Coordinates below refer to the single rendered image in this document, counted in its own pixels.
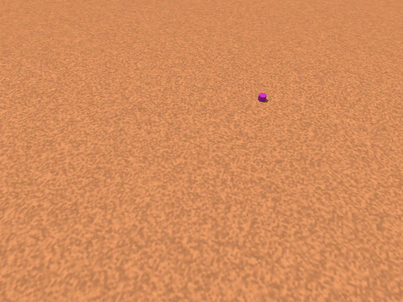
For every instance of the tin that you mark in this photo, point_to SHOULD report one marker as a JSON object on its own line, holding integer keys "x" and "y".
{"x": 262, "y": 97}

